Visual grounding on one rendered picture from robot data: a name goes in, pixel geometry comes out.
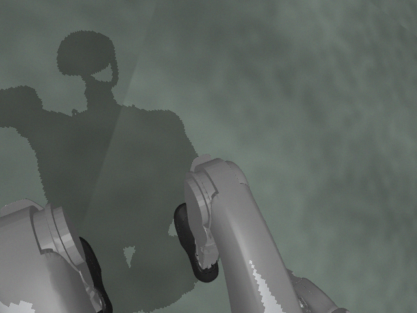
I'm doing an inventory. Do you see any left robot foot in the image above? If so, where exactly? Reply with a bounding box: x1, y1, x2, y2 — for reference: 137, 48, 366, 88
79, 237, 113, 313

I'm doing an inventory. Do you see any right robot hand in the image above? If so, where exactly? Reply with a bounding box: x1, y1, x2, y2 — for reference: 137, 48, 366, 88
286, 268, 338, 313

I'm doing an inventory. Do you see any right robot foot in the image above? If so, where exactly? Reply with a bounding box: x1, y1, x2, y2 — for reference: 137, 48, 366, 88
174, 203, 219, 283

